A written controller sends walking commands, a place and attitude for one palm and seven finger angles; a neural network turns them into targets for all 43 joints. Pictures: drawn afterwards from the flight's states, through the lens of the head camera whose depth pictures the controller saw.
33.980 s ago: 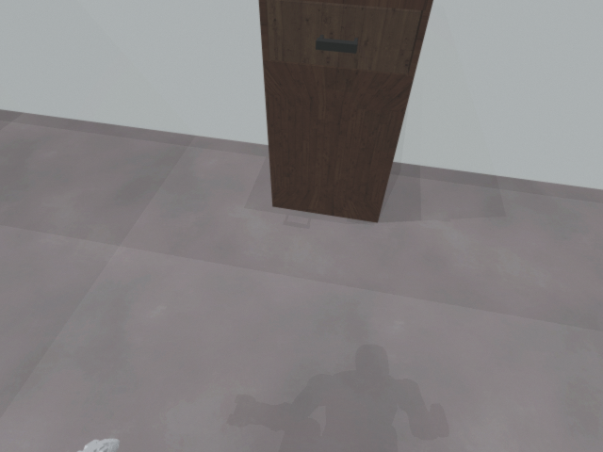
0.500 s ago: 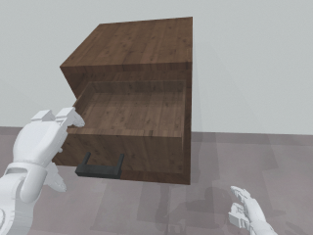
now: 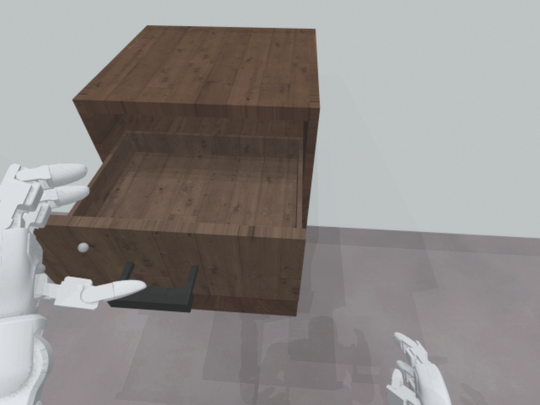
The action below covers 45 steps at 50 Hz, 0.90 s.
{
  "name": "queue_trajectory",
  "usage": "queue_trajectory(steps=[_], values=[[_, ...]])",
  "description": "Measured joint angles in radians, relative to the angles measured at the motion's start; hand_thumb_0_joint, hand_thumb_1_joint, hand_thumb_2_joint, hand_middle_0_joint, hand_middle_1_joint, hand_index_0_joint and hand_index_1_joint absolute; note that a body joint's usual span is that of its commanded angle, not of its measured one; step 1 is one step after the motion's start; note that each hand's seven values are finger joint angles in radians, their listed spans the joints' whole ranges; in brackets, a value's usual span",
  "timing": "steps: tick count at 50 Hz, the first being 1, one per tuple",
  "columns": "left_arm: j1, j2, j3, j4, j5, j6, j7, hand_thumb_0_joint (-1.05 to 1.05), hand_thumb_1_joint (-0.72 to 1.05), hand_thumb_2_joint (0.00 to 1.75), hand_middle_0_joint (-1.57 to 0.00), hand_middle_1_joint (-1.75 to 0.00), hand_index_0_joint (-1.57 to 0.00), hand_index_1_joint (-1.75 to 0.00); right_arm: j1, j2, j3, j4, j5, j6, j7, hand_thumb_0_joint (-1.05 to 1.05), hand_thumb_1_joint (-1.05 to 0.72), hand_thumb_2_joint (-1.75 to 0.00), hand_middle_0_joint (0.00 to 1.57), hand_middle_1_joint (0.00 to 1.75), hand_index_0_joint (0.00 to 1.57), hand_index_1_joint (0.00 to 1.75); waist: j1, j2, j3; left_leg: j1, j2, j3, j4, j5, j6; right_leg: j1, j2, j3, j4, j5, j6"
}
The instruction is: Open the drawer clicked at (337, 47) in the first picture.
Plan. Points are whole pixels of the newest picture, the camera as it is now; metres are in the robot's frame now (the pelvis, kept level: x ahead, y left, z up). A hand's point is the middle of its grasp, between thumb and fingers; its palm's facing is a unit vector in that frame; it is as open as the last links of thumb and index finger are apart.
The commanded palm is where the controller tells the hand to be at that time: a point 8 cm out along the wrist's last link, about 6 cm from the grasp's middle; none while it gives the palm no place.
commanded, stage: draw the hand back to the body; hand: left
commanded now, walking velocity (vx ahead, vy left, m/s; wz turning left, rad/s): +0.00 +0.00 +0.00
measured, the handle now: (156, 284) +0.27 +0.22 +0.02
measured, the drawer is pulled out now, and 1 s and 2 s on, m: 0.30 0.30 0.30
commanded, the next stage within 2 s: step back with the hand held close in 0.72 s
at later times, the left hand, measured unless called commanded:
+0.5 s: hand (57, 255) +0.20 +0.25 +0.20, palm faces +0.47 -0.79 -0.40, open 8.8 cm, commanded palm +0.14 +0.29 +0.21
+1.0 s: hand (58, 266) +0.19 +0.25 +0.20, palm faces +0.42 -0.79 -0.45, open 7.4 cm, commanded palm +0.12 +0.29 +0.21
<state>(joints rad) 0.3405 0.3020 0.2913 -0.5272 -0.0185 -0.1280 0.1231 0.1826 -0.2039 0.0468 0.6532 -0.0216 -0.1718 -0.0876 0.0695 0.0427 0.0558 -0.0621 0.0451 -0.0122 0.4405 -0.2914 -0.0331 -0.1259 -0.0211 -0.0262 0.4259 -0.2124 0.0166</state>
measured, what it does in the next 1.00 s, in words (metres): stands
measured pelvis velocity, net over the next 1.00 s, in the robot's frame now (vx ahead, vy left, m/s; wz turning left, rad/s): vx -0.01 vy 0.01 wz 0.01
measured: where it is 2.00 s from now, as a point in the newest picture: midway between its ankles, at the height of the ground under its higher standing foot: outside the picture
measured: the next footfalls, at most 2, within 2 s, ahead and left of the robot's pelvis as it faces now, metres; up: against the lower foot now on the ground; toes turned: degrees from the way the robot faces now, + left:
right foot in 1.70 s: -0.03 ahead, -0.11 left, +0.00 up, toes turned +2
left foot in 1.90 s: -0.08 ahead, +0.12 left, +0.00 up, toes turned +5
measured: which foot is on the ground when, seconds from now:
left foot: down 0.00-1.00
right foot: down 0.00-1.00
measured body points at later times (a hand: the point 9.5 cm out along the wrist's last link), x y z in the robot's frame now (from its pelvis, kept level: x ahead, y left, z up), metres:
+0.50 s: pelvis +0.01 +0.01 +0.00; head +0.00 -0.01 +0.45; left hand +0.17 +0.29 +0.22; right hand +0.22 -0.19 -0.08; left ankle -0.03 +0.14 -0.74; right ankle +0.02 -0.13 -0.74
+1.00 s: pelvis -0.01 +0.01 +0.00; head +0.00 +0.00 +0.45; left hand +0.16 +0.29 +0.22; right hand +0.19 -0.22 -0.08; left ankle -0.03 +0.14 -0.74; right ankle +0.02 -0.13 -0.74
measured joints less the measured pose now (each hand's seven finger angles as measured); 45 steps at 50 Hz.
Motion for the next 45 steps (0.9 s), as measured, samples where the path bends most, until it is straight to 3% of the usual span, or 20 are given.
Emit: queue_trajectory(steps=[10,31,42,45], values=[[0.080,0.037,0.034,-0.026,-0.017,-0.013,-0.009,-0.01,0.03,0.53,-0.27,-0.85,-0.27,-0.85,0.016,-0.015,-0.025,0.014,0.000,-0.012,0.011,0.02,-0.90,-0.90,0.21,0.30,0.20,0.30,-0.014,0.001,-0.009,0.000,-0.001,0.015,0.000,-0.015,0.007,-0.003,0.000,0.014,-0.006,-0.006,0.008],[0.105,0.020,0.053,-0.038,-0.021,0.029,-0.008,0.01,0.74,0.84,-0.22,-0.40,-0.22,-0.39,-0.022,0.005,-0.012,-0.013,0.000,0.003,0.015,0.02,-0.90,-0.90,0.21,0.30,0.20,0.30,0.018,0.014,-0.033,-0.011,-0.009,0.002,0.008,-0.016,0.011,-0.005,-0.010,0.001,-0.004,-0.010,0.012],[0.103,0.026,0.056,-0.037,-0.021,0.029,-0.007,0.01,0.87,0.89,-0.21,-0.31,-0.21,-0.31,-0.007,0.003,-0.013,-0.009,0.000,0.003,0.014,0.02,-0.90,-0.90,0.21,0.30,0.20,0.30,0.011,0.013,-0.029,-0.012,-0.002,-0.001,0.012,-0.011,0.003,-0.006,-0.003,-0.002,0.003,-0.007,0.004],[0.127,0.036,0.089,-0.034,-0.027,-0.003,-0.015,0.01,0.88,0.89,-0.21,-0.31,-0.21,-0.31,-0.007,-0.007,-0.009,-0.027,0.004,0.033,0.016,0.02,-0.90,-0.90,0.21,0.30,0.20,0.30,-0.016,0.016,-0.054,-0.066,0.003,-0.010,0.036,-0.013,0.004,-0.046,0.002,-0.010,0.001,0.002,0.004]])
